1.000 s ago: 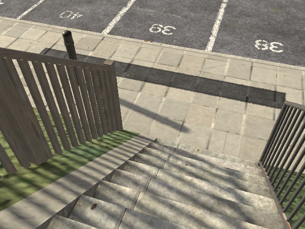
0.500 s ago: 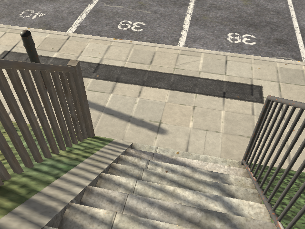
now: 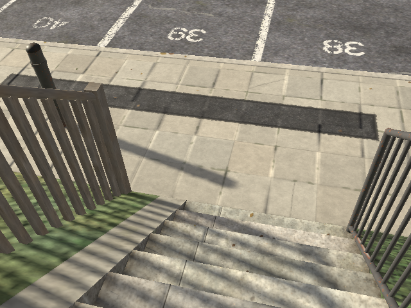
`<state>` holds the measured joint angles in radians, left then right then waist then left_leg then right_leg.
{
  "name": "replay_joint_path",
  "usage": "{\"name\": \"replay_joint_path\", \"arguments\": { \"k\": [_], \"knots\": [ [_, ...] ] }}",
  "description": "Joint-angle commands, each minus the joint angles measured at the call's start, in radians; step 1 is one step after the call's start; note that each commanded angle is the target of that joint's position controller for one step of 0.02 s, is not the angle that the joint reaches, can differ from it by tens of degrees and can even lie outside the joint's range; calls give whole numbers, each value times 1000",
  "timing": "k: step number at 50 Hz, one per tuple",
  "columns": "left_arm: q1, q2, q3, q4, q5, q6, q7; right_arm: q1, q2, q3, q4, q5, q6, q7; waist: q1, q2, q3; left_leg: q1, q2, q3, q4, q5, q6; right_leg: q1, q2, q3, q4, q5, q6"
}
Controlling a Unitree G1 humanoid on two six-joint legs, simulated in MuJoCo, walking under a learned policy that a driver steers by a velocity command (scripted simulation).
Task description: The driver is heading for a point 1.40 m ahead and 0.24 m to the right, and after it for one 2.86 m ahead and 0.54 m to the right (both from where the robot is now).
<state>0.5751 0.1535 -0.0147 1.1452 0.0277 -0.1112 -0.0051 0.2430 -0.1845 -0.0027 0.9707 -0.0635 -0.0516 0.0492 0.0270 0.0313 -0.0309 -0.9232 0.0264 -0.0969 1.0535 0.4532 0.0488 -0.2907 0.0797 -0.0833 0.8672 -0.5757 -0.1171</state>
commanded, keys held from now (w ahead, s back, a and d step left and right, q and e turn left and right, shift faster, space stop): w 0.44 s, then w+e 0.52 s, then w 0.04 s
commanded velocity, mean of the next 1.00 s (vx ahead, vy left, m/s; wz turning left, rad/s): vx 0.50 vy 0.00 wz -0.20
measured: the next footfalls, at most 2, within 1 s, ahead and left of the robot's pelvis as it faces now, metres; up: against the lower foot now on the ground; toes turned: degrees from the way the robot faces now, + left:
left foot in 0.24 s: +0.25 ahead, +0.10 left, -0.19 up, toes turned +2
right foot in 0.78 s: +0.45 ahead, -0.13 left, -0.39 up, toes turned -10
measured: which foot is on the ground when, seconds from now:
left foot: up 0.00-0.22, down 0.24-0.78, up 0.80-1.00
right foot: down 0.00-0.26, up 0.28-0.76, down 0.78-1.00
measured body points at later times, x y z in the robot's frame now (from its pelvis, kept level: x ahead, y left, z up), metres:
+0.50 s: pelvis +0.25 +0.03 -0.18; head +0.24 +0.04 +0.27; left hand +0.28 +0.26 -0.34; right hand +0.17 -0.20 -0.33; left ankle +0.21 +0.10 -0.89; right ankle +0.40 -0.14 -0.81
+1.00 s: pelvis +0.50 -0.05 -0.39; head +0.49 -0.04 +0.06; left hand +0.43 +0.18 -0.53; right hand +0.58 -0.30 -0.51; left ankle +0.66 +0.07 -1.02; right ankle +0.42 -0.12 -1.08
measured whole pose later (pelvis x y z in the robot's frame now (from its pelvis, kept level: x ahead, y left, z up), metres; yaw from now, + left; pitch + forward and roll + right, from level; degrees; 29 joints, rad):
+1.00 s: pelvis +0.50 -0.05 -0.39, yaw -14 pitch +1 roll -2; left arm 0.56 0.16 -0.02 1.12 0.10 -0.12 -0.05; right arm 0.17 -0.24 0.01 0.90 -0.12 -0.10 0.07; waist 0.07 0.04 -0.05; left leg -0.83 0.11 -0.05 1.15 0.13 0.03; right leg -0.32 0.12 0.02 0.85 -0.55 -0.08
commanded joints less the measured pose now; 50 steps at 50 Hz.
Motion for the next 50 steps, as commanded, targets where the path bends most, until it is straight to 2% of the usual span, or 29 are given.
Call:
{"name": "replay_joint_path", "arguments": {
  "k": [1,5,9,11,13,15,16,17,18,19,20,22,23,24,28,34,35,36,37,38,39,40,41,42,43,44,46,48,50],
  "knots": [
    [-84,145,19,-103,-95,21,33,-126,-57,-25,-47,45,13,-36,-20,-38,42,381,-24,126,-211,203,-17,-245,-185,269,-230,196,-42],
    [58,82,17,-70,1,69,51,-249,-41,-27,-95,53,37,-43,110,-112,257,154,-20,99,-467,-45,-26,26,-168,312,-58,363,-75],
    [49,114,32,-60,17,70,57,-191,-70,-37,-103,70,-3,-38,144,-72,238,413,24,94,-744,-162,5,61,-190,360,110,703,-113],
    [-65,130,37,-68,14,67,50,183,-148,-69,29,69,11,-38,-47,-126,59,740,71,61,-697,-134,62,-6,-201,366,408,831,-117],
    [5,148,72,-53,5,67,37,360,-186,-90,107,54,15,-36,-101,225,-5,1187,161,53,-708,204,124,-356,32,118,1084,-11,-51],
    [32,143,62,-115,-11,78,50,368,-136,-58,76,88,32,-6,-78,118,-184,1457,304,-82,-351,80,176,-815,-21,130,1158,-328,-38],
    [36,50,12,-178,41,37,-66,411,-310,-96,84,-108,11,56,-160,178,-131,1300,378,-351,-546,-430,363,-945,-53,253,1193,-71,-3],
    [-78,139,43,-155,2,11,-75,333,-207,-83,107,-115,5,75,-130,6,114,1078,302,-323,-672,-756,305,-1067,-71,242,1115,107,-5],
    [-39,71,19,-142,59,3,-57,175,-26,-23,84,-101,-21,53,-23,-84,129,816,277,-259,-637,-707,236,-937,-192,327,705,520,-20],
    [-108,163,76,-153,30,52,1,151,-77,-28,61,70,-4,-15,21,82,30,725,290,-236,-553,-529,240,-689,-103,226,727,329,64],
    [-204,134,62,-201,37,82,10,127,-30,-1,54,98,-12,-43,50,7,116,468,197,-88,-578,-481,201,-555,-114,174,448,457,121],
    [-108,72,58,-131,31,117,11,175,-141,-26,51,64,-16,-65,68,79,74,357,183,-96,-543,-251,193,-332,-100,92,453,610,131],
    [-78,-17,-8,-133,110,63,-90,232,-31,13,98,-82,-78,-28,10,72,204,304,92,13,-513,-493,170,-513,-191,213,302,947,60],
    [-112,1,1,-134,130,38,-117,238,-36,12,100,-88,-99,-20,0,44,171,328,137,-29,-486,-544,200,-516,-195,219,218,1026,51],
    [-295,134,16,-172,86,31,-99,358,-27,44,152,-57,-94,-29,-53,30,129,326,147,-57,-381,-830,209,-357,-164,154,-22,1081,85],
    [-477,118,3,-266,94,38,-89,462,-54,56,173,-24,-66,-59,-108,32,156,567,191,-129,-161,-597,186,-312,-133,49,-212,732,102],
    [-354,114,6,-226,99,37,-89,438,-91,48,189,-69,-59,-45,-46,92,145,489,240,-159,-98,-510,170,-190,-137,97,19,764,89],
    [-373,142,14,-223,66,45,-86,336,-84,40,142,-7,-40,-51,-61,-30,220,612,267,-162,-59,-670,129,-291,-241,196,-492,655,56],
    [-319,143,22,-187,68,43,-75,325,-140,26,152,-19,-19,-37,-38,-38,201,572,239,-109,27,-676,123,-49,-202,94,-602,731,50],
    [129,173,54,-35,70,18,-66,268,-196,12,153,-113,-17,19,143,-7,52,284,176,18,306,-378,85,540,-94,-28,-244,866,43],
    [375,297,115,41,63,13,-59,191,-203,-14,118,-41,-25,49,295,-331,34,224,20,109,804,-705,28,621,-136,51,-641,878,-65],
    [296,403,131,33,76,21,-57,304,-119,-23,85,-25,-27,83,123,-360,-120,-42,-81,185,1101,-1278,-11,858,-306,243,-258,1478,-204],
    [318,411,144,33,101,11,-54,164,-100,-21,-10,1,-45,89,156,-175,-123,-232,-77,148,1081,-1265,-8,923,-348,348,-224,1490,-245],
    [206,308,120,25,95,17,-54,51,-64,1,-98,17,-58,76,144,-39,-50,-387,0,87,890,-1172,12,812,-397,389,-260,1095,-227],
    [140,226,85,12,66,21,-72,38,-76,-12,-137,35,-62,37,83,-85,54,-440,35,16,818,-1119,8,566,-464,572,-337,699,-281],
    [-3,32,24,-38,84,9,-54,87,-7,19,-104,-14,-61,0,13,37,134,-371,143,-68,452,-773,30,318,-392,449,-324,660,-188],
    [-164,21,2,-102,52,-2,-47,114,-15,16,-30,-49,-44,-15,-45,-1,188,177,125,52,37,-378,29,-325,-234,264,-377,529,-192],
    [-144,112,5,-117,78,-26,-62,167,17,39,-21,-54,-41,19,-92,-140,120,584,42,171,246,-259,-34,-672,-149,245,-283,481,-180],
    [-34,66,-15,-91,66,-49,-16,28,-68,31,-72,-74,-33,31,10,-35,110,218,90,29,-52,-51,-39,-356,-154,364,-103,298,-157]
  ]
}}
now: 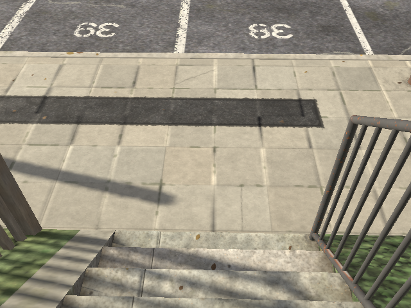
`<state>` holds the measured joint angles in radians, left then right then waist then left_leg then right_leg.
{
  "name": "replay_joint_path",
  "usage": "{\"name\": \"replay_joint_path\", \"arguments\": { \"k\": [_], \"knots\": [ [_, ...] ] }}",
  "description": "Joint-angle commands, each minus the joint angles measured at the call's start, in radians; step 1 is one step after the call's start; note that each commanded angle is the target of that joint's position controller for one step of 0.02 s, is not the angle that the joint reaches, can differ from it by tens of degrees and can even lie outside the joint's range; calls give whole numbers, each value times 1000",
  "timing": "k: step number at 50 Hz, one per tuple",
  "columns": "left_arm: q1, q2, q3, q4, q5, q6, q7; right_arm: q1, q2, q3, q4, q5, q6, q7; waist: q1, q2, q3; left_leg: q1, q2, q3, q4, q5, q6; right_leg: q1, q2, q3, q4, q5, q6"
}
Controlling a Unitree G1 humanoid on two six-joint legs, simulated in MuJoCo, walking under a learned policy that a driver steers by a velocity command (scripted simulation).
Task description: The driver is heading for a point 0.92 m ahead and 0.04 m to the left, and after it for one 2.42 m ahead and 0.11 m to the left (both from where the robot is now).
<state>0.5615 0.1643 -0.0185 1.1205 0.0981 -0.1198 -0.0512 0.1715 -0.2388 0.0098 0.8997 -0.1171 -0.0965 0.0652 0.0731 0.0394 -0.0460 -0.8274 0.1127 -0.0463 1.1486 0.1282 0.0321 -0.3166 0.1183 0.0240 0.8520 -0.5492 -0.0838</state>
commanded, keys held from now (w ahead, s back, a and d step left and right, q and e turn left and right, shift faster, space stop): w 1.00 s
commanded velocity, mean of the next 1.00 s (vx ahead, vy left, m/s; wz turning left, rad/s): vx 0.50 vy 0.00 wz -0.11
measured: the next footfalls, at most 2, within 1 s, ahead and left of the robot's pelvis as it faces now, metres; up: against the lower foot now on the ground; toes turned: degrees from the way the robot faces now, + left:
left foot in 0.18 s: +0.22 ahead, +0.12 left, -0.20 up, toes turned +0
right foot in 0.70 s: +0.48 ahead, -0.10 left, -0.39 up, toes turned -7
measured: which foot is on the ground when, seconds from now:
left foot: up 0.00-0.16, down 0.18-0.72, up 0.74-1.00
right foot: down 0.00-0.18, up 0.20-0.68, down 0.70-1.00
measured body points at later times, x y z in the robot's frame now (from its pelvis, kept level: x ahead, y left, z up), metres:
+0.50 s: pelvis +0.25 +0.05 -0.20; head +0.25 +0.04 +0.25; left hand +0.37 +0.26 -0.34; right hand +0.09 -0.12 -0.35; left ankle +0.18 +0.11 -0.89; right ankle +0.45 -0.12 -0.85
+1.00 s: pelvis +0.52 +0.01 -0.41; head +0.52 +0.02 +0.04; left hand +0.40 +0.21 -0.55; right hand +0.61 -0.24 -0.54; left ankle +0.71 +0.14 -1.09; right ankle +0.44 -0.09 -1.08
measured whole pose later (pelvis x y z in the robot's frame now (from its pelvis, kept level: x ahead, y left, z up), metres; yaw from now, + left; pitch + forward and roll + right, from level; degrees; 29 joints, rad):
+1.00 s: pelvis +0.52 +0.01 -0.41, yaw -4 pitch +0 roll -4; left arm 0.58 0.14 -0.03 1.11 0.01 -0.10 0.00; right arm 0.21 -0.23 0.00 0.96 -0.06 -0.07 0.05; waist 0.09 0.06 -0.02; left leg -0.71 0.10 -0.06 0.80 0.45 0.04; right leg -0.32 0.05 -0.09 0.94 -0.62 -0.03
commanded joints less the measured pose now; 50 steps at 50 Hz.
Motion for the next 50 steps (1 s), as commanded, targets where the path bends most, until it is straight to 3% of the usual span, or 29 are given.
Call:
{"name": "replay_joint_path", "arguments": {
  "k": [1,3,6,8,9,10,11,12,13,15,17,19,21,24,29,33,35,36,37,38,39,41,43,44,45,47,48,49,50],
  "knots": [
    [-64,70,-8,-125,-14,-47,59,67,-32,26,-10,-5,3,6,-3,29,97,283,-2,-4,-467,557,-21,-380,-110,163,16,115,-124],
    [-70,171,4,-122,18,-27,38,92,-24,20,-26,19,22,12,-74,-84,112,640,-77,111,-378,357,-52,-630,-118,220,3,30,-146],
    [-13,182,8,-154,-38,1,16,1,-93,2,-70,4,38,19,-31,-52,188,494,-44,62,-819,59,-2,-228,-176,433,139,200,-176],
    [-3,211,20,-112,-11,40,-31,201,-157,-44,23,31,23,8,-104,-25,102,738,-10,55,-1010,196,76,-143,-150,446,411,365,-151],
    [70,159,8,-88,10,41,-85,586,-219,-83,151,22,-2,1,-189,32,-33,1161,52,17,-832,374,153,-346,-95,372,750,475,-59],
    [325,8,7,-34,-35,29,-106,615,-288,-100,151,25,6,27,-97,262,-256,1551,241,-71,-376,1076,377,-741,65,147,1296,-278,26],
    [200,98,20,-150,-78,34,-96,586,-326,-116,141,8,27,46,-163,128,-253,1538,335,-313,-471,961,463,-982,67,113,1391,-249,58],
    [-22,150,35,-253,-90,43,-70,517,-317,-128,138,-7,43,43,-220,67,-115,1441,398,-432,-580,514,457,-1210,5,101,1375,-197,84],
    [-90,97,7,-242,-68,54,-42,399,-139,-70,147,-27,47,32,-147,-110,-1,1158,335,-342,-652,-16,334,-1191,-118,174,1202,49,32],
    [-24,15,-21,-186,-16,66,-32,332,120,13,160,-26,20,-11,-8,-87,198,535,143,-124,-733,-182,212,-880,-268,161,714,504,-49],
    [-117,36,-16,-178,6,70,-67,279,96,20,154,37,-26,-44,-52,-37,215,196,45,-49,-770,-345,228,-642,-249,40,406,808,-40],
    [-177,16,-27,-178,-7,53,-88,331,-2,18,198,3,-60,-43,-44,34,128,84,29,-86,-707,-332,233,-446,-246,32,457,962,13],
    [-295,100,-13,-218,19,25,-63,320,1,29,171,23,-96,-76,-83,-58,96,223,2,-47,-596,-297,187,-441,-250,65,45,1234,32],
    [-321,135,-6,-209,31,42,-53,383,-36,42,187,21,-66,-70,-77,18,127,157,20,-124,-504,-476,208,-304,-190,16,40,1143,50],
    [-595,81,-26,-297,29,69,-59,657,21,43,254,56,-17,-91,-265,2,193,715,64,-360,-296,-389,265,-638,-216,43,-453,869,78],
    [-328,121,-10,-221,27,60,-57,443,7,29,215,42,-12,-41,-113,-27,177,433,49,-305,-83,-247,213,-111,-231,31,-421,784,37],
    [-22,198,37,-104,-26,40,-38,400,-64,8,235,13,5,14,34,-123,109,180,-47,-141,203,-114,135,489,-172,-63,-577,870,0],
    [262,296,91,-53,-38,43,-36,460,-81,-12,253,9,3,57,134,-283,-40,-55,-175,-79,627,-371,68,894,-259,-7,-453,1211,-140],
    [209,369,108,-51,-22,59,-54,536,-27,-16,224,50,-2,82,51,-282,-258,-242,-219,14,960,-967,37,1107,-468,119,-165,1512,-291],
    [174,340,117,-58,29,66,-45,396,-47,-26,136,86,-5,73,76,-121,-175,-364,-190,5,889,-903,37,985,-479,195,-207,1391,-294],
    [87,303,111,-65,31,78,-37,296,10,-6,64,88,-5,54,53,-72,-66,-494,-115,-9,822,-820,47,795,-546,301,-325,876,-317],
    [-110,-28,6,-91,21,53,-3,264,61,7,68,19,5,0,-84,66,158,-311,61,-127,260,-305,91,174,-449,195,-413,509,-206],
    [-138,-18,-1,-99,-33,23,14,278,59,-11,133,1,20,15,-103,-71,208,169,14,31,-38,26,85,-320,-294,10,-432,504,-205],
    [-118,36,4,-88,-23,2,17,310,92,6,136,-16,20,39,-134,-142,154,324,-5,43,85,116,66,-443,-270,14,-365,461,-194],
    [-122,90,14,-96,-9,-5,11,359,80,7,143,-12,5,46,-142,-104,125,361,-40,71,143,56,37,-498,-289,45,-299,462,-211],
    [-17,19,-15,-66,-16,-34,47,175,25,0,75,-14,4,13,-27,-27,109,102,48,-43,-316,361,15,-193,-298,110,-201,302,-164],
    [-13,28,-17,-65,-6,-39,54,122,11,8,65,1,5,-2,-17,-27,116,210,36,-32,-452,513,1,-265,-266,110,-128,214,-138],
    [-130,162,33,-95,-184,0,82,5,-17,-27,-2,126,29,-43,-88,-43,25,467,-74,42,-443,523,-14,-325,-248,117,-148,193,-96],
    [-117,189,40,-106,-182,25,91,-36,-20,-20,-11,149,45,-52,-54,-68,49,505,-83,46,-450,436,-30,-326,-262,117,-100,178,-90]
  ]
}}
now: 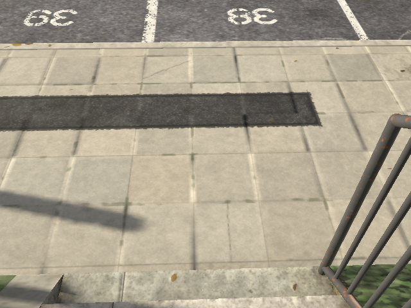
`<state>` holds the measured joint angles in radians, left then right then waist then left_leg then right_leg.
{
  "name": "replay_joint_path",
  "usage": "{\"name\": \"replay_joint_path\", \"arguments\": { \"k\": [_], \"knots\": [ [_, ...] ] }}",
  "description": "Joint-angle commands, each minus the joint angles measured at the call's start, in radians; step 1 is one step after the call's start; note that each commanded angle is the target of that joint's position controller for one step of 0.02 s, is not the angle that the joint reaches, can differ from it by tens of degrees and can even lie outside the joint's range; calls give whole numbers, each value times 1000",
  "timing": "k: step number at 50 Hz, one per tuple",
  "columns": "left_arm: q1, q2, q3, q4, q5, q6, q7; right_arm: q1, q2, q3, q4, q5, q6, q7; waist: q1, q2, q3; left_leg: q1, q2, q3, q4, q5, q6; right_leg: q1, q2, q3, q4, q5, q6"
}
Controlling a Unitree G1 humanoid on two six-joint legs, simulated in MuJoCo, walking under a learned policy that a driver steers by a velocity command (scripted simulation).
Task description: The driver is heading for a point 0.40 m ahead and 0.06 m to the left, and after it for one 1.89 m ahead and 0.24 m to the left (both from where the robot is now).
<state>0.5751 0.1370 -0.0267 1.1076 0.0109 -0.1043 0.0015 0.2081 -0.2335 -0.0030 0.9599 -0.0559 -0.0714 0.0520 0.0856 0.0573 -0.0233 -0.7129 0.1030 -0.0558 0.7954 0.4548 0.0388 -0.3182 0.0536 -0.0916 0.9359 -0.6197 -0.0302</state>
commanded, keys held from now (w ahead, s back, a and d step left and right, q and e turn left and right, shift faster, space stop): w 0.30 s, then no key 0.70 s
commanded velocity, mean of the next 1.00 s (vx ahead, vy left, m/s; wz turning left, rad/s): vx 0.26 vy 0.00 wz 0.00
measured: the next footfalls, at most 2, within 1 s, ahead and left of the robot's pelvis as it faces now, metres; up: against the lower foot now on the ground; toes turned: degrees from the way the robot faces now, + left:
left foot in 0.14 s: +0.19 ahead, +0.12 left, -0.20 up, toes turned +4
right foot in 0.66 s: +0.43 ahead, -0.06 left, -0.39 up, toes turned -3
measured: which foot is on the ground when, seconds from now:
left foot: up 0.00-0.12, down 0.14-0.66, up 0.68-0.80, down 0.82-1.00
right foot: down 0.00-0.14, up 0.16-0.64, down 0.66-1.00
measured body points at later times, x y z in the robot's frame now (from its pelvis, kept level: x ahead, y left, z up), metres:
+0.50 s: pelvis +0.22 +0.06 -0.20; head +0.22 +0.06 +0.25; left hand +0.33 +0.28 -0.34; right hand +0.07 -0.11 -0.34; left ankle +0.15 +0.12 -0.87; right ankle +0.42 -0.09 -0.87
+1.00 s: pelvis +0.38 +0.02 -0.33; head +0.37 +0.03 +0.12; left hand +0.29 +0.20 -0.49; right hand +0.46 -0.21 -0.46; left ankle +0.32 +0.18 -0.89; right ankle +0.39 -0.05 -1.07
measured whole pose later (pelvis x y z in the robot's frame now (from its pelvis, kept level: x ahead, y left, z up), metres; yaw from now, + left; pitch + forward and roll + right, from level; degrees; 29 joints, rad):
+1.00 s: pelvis +0.38 +0.02 -0.33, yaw +0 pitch +2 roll +1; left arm 0.51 0.14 -0.07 1.08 0.03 -0.07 -0.10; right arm 0.26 -0.20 0.02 0.97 0.00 -0.11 0.10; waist 0.06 -0.04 -0.06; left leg -0.66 0.11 0.00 1.56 -0.25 -0.12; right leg -0.30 0.03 -0.06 0.52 -0.25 -0.07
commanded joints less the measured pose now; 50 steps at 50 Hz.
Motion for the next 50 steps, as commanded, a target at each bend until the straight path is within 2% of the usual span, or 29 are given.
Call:
{"name": "replay_joint_path", "arguments": {
  "k": [1,2,3,4,6,7,8,9,10,11,13,15,16,18,20,23,27,31,33,34,35,36,37,39,41,43,44,45,50],
  "knots": [
    [-76,73,-18,-86,124,-22,-11,73,-33,20,-16,-84,6,2,-84,-102,196,382,-1,46,-99,80,-26,-480,-195,214,-104,97,-147],
    [-97,110,-6,-100,143,-33,-40,251,-45,-3,27,-120,6,10,-171,-152,171,552,-49,96,114,-26,-40,-549,-214,240,-41,235,-165],
    [-78,192,65,-92,-50,3,5,32,-44,-14,-24,76,24,-30,-64,-76,112,438,-108,149,-172,-10,-27,-281,-186,136,23,314,-119],
    [2,131,-2,-81,70,-1,-14,-70,-89,2,-82,-93,15,11,-30,-34,255,354,27,6,-512,-313,-7,-208,-256,338,57,172,-121],
    [27,262,39,-19,106,58,-56,167,-112,-39,20,-18,-1,12,-119,-50,156,631,44,42,-674,-131,45,-141,-300,425,233,220,-140],
    [22,250,90,-30,2,91,43,323,-142,-61,97,99,15,-28,-116,-51,59,731,38,63,-523,78,27,-145,-107,174,608,350,-156],
    [408,-24,-4,87,92,45,-103,619,-313,-97,159,-52,-22,11,-144,373,-311,1431,190,-21,-39,685,292,-553,26,228,1173,-215,-14],
    [230,87,39,-30,23,23,-136,622,-338,-122,158,-71,-16,39,-210,183,-227,1366,269,-156,-93,701,331,-852,51,170,1288,-180,-16],
    [-32,127,45,-149,1,16,-129,543,-335,-134,139,-94,9,45,-271,56,-133,1306,336,-274,-196,272,361,-1089,-1,162,1242,-112,0],
    [-101,111,33,-171,6,17,-100,428,-237,-99,147,-90,14,44,-201,-64,9,1016,341,-351,-296,-350,326,-1125,-113,213,1108,83,-18],
    [-84,66,14,-137,39,18,-63,355,31,-6,156,-89,6,34,-64,-92,153,517,234,-221,-359,-558,213,-939,-227,276,829,453,-84],
    [-106,35,6,-119,81,26,-80,259,98,21,124,-31,-53,-17,-64,-82,201,194,118,-87,-418,-593,194,-701,-229,206,347,829,-81],
    [-181,50,17,-127,76,30,-93,277,60,27,128,-14,-66,-24,-88,-33,180,67,82,-64,-412,-587,211,-557,-204,134,282,917,-57],
    [-133,47,7,-115,71,16,-116,281,-16,23,151,-48,-88,-41,-48,-8,79,88,70,-80,-269,-346,177,-484,-196,189,310,1029,4],
    [-305,140,24,-158,93,-5,-96,351,-3,34,145,-18,-109,-70,-119,-77,83,216,30,-50,-158,-426,115,-512,-189,170,-53,1225,31],
    [-301,146,25,-148,104,20,-102,357,-16,49,143,-30,-69,-55,-74,21,100,19,29,-123,-93,-623,147,-276,-107,117,-50,1199,12],
    [-496,108,6,-189,89,54,-111,559,33,48,180,2,-33,-68,-210,-30,144,430,72,-293,82,-604,180,-500,-151,157,-508,1006,38],
    [-413,110,6,-169,63,52,-100,503,41,39,173,11,-5,-29,-184,-55,128,302,26,-305,166,-532,184,-84,-168,107,-719,971,18],
    [-100,169,40,-94,27,37,-87,383,-7,32,164,17,26,44,-22,-117,30,92,-49,-202,402,-545,119,432,-162,34,-837,1095,-23],
    [181,253,72,-48,33,28,-81,394,21,32,161,23,22,99,68,-258,-95,-170,-128,-106,720,-658,5,848,-271,108,-670,1532,-125],
    [158,336,103,-36,26,42,-108,459,36,10,149,45,8,111,-5,-368,-290,-312,-214,48,1128,-1425,-70,1078,-405,117,-363,1828,-257],
    [32,337,109,-80,45,54,-129,388,-31,-10,84,60,9,100,-35,-202,-285,-333,-180,42,1173,-1472,-92,927,-404,177,-347,1783,-240],
    [-176,277,86,-126,60,64,-141,363,45,18,72,58,13,85,-101,-95,-191,-280,-115,14,1035,-1382,-94,684,-400,193,-408,1612,-186],
    [-387,193,35,-149,-16,66,-182,443,114,66,66,70,-5,61,-248,-51,-32,-42,-34,-19,801,-1121,-152,140,-412,241,-549,1129,-202],
    [-171,53,-10,-89,16,40,-138,477,114,70,105,62,-11,36,-163,-71,91,25,38,-46,608,-835,-165,-67,-333,170,-574,871,-223],
    [-58,68,-26,-89,8,42,-110,210,-6,53,9,69,-27,47,-40,39,94,-208,53,-109,378,-792,-94,156,-147,60,-458,702,-61],
    [15,87,-26,-76,24,39,-95,118,-33,33,-8,46,-37,54,8,-73,68,-282,33,-69,465,-726,-107,274,-143,85,-436,858,-44],
    [71,94,-27,-54,29,32,-91,57,-24,20,-29,32,-49,63,20,-147,27,-305,17,5,566,-735,-139,345,-185,161,-420,1041,-63],
    [57,39,-44,-4,5,26,-105,46,-6,18,-49,52,-60,48,-42,-57,14,-168,37,-8,513,-753,-166,238,-194,225,-401,1166,-65]
  ]
}}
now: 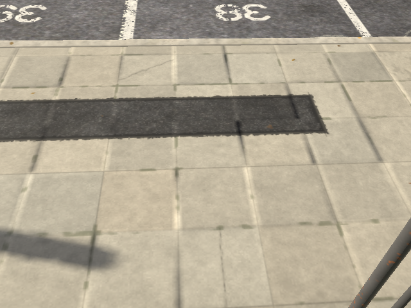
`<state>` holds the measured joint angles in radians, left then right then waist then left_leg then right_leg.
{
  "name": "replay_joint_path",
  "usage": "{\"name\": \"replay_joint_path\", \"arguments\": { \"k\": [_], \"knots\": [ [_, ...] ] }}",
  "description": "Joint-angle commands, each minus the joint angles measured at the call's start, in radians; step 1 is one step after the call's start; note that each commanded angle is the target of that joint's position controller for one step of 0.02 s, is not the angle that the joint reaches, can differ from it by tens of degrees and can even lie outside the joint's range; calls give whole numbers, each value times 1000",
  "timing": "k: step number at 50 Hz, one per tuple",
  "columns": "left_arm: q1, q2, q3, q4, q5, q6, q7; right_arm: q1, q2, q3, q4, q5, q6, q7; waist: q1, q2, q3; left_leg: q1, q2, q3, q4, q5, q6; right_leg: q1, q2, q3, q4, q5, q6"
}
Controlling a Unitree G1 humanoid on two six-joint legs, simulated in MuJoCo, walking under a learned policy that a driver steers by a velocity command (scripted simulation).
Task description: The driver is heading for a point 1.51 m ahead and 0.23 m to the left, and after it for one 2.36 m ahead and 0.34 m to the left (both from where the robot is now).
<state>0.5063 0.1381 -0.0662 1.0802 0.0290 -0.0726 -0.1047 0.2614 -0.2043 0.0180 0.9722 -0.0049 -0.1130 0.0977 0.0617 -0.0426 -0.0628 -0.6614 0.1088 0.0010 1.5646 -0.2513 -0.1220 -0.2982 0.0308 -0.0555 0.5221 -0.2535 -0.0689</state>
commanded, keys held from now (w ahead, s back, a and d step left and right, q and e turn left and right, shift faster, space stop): no key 1.00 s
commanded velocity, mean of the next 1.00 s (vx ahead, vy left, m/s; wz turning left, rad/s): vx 0.01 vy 0.00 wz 0.00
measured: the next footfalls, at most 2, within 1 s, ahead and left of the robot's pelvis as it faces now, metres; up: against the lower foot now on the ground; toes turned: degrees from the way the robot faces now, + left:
left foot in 0.36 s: +0.05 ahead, +0.19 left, +0.00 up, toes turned +4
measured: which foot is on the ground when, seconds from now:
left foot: down 0.00-0.24, up 0.26-0.34, down 0.36-1.00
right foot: down 0.00-1.00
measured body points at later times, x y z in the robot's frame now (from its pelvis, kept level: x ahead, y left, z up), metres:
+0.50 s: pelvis +0.03 +0.03 -0.01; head +0.03 +0.03 +0.44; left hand +0.00 +0.25 -0.17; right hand +0.04 -0.19 -0.17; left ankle +0.01 +0.19 -0.74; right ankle +0.01 -0.08 -0.74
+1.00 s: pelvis +0.02 +0.05 +0.00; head +0.04 +0.05 +0.45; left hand +0.01 +0.28 -0.16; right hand +0.04 -0.18 -0.16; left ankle +0.01 +0.19 -0.74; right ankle +0.01 -0.08 -0.74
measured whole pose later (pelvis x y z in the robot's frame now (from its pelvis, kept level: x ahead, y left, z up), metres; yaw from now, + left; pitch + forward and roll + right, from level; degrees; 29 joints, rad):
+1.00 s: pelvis +0.02 +0.05 +0.00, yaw +0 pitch -1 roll +0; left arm 0.29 0.17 0.07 1.15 0.01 -0.07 -0.08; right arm 0.28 -0.17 -0.08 1.09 -0.01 -0.08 0.07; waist 0.01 0.00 0.04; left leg -0.21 0.06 0.05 0.53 -0.30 -0.04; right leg -0.22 -0.04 -0.04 0.54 -0.30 0.02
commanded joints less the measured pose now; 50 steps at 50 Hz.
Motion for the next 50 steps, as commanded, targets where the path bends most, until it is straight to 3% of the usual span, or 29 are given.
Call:
{"name": "replay_joint_path", "arguments": {
  "k": [1,3,6,10,11,12,13,14,15,16,17,18,19,20,21,23,24,25,26,29,32,38,50],
  "knots": [
    [145,38,-4,38,-13,-5,8,-12,-46,-5,-69,-5,-17,4,-21,26,60,-207,26,-55,-241,-30,2,213,-150,172,7,773,-9],
    [174,27,-6,64,-4,-5,18,-31,-70,-15,-89,-9,-16,8,-19,22,78,-191,26,-51,-249,0,9,206,-138,167,20,760,1],
    [208,2,-3,100,4,-8,38,-87,-94,-37,-141,2,-15,4,-21,8,89,-165,28,-51,-288,45,19,221,-144,171,27,807,-8],
    [289,-34,4,160,2,-13,52,-121,-80,-46,-184,11,-5,10,-3,-3,106,-167,32,-65,-335,69,18,262,-149,176,59,842,-1],
    [258,26,24,166,53,-53,65,-95,-46,-63,-136,-38,2,-22,-1,-107,172,-271,11,-101,-320,-209,-44,308,-261,271,20,975,-93],
    [234,-24,20,178,34,-67,86,-103,-48,-67,-115,-44,22,-38,-2,41,147,-203,76,-124,-611,-82,-50,302,-255,235,32,833,-88],
    [209,-53,10,181,13,-75,85,-77,-15,-67,-88,-30,36,-42,-32,41,158,-72,57,-75,-749,1,-63,240,-197,179,14,805,-57],
    [172,-56,6,185,4,-79,68,-74,-5,-71,-68,-12,49,-38,-57,-12,145,101,13,-2,-778,42,-74,136,-158,148,-6,842,-35],
    [122,-5,13,163,-5,-64,32,-45,7,-71,-46,-18,62,-20,-79,-106,117,362,-26,81,-697,10,-69,-56,-146,141,-43,806,-14],
    [68,60,36,136,-7,-51,-1,15,13,-65,-22,-27,69,-11,-110,-89,113,500,-47,94,-697,90,-53,-166,-158,129,-67,745,-9],
    [14,105,56,110,-11,-41,-18,58,-4,-73,-3,-29,69,-13,-139,-77,117,554,-50,84,-780,158,-40,-207,-163,126,-64,658,-5],
    [-42,121,64,86,36,-29,-15,166,-14,-69,38,-51,56,-10,-163,-117,87,672,-55,74,-612,217,-15,-320,-175,110,-12,608,-9],
    [-47,97,73,84,-12,-21,-21,134,-26,-78,27,-31,50,-18,-171,23,70,622,-42,58,-880,265,-1,-237,-143,80,-5,486,26],
    [4,101,96,86,-40,-8,-18,30,-65,-83,16,-24,52,-35,-87,57,76,574,-23,41,-980,269,28,-139,-108,69,-27,280,46],
    [18,96,109,88,-46,4,-6,-13,-71,-85,15,-23,50,-44,-50,18,85,568,-29,60,-1010,203,44,-119,-99,74,-34,177,39],
    [-17,75,124,74,-28,15,11,11,-49,-88,30,-12,43,-55,-38,0,82,525,-40,73,-1065,163,63,-84,-117,85,-4,191,-7],
    [-12,70,137,64,-19,6,19,30,-43,-86,53,-17,39,-34,-12,88,120,400,-34,36,-1111,101,108,-29,-58,-20,-26,-9,20],
    [-39,75,142,70,-26,7,21,47,-40,-88,61,-21,36,-20,-19,62,169,374,-39,35,-1150,91,115,-23,-40,-43,-19,-88,39],
    [-62,70,144,66,-26,12,19,57,-50,-93,70,-11,34,-15,-18,44,170,366,-52,49,-1149,78,112,1,-37,-44,-27,-73,45],
    [-111,94,156,53,-29,16,17,78,-28,-90,78,-2,22,-11,-19,48,134,377,-69,73,-1139,129,100,72,-46,-37,-46,31,40],
    [-160,127,163,40,-24,13,15,102,-44,-98,87,-3,21,-14,-27,61,124,375,-72,82,-1138,127,100,97,-46,-36,-58,60,45],
    [-199,145,160,33,-22,5,18,129,-44,-107,103,-5,25,-18,-46,66,134,406,-69,87,-1134,102,109,68,-44,-33,-79,60,51],
    [-151,112,148,64,-20,-6,26,102,-50,-119,111,-8,33,-26,-65,51,137,471,-73,95,-1116,107,122,15,-51,-29,-83,77,55]
  ]
}}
